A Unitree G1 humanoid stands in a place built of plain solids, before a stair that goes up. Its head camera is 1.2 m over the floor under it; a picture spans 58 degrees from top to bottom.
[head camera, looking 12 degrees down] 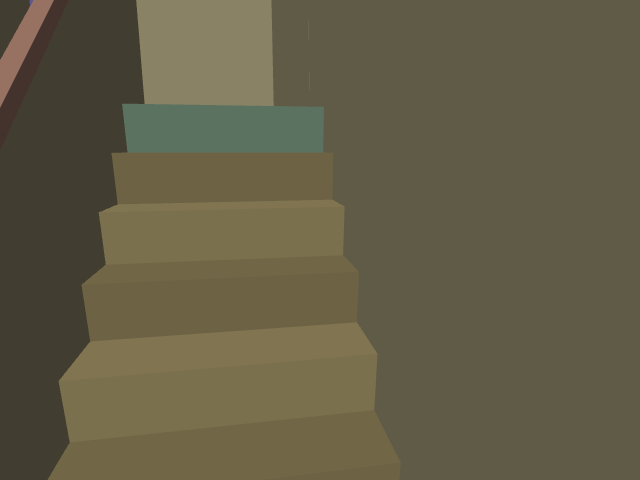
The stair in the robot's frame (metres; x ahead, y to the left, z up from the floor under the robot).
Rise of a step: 0.20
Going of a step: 0.23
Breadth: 0.90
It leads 10 degrees to the left of straight ahead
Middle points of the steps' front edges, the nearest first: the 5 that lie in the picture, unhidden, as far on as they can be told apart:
1.15 0.27 0.58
1.38 0.31 0.78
1.61 0.35 0.98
1.83 0.39 1.18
2.06 0.43 1.39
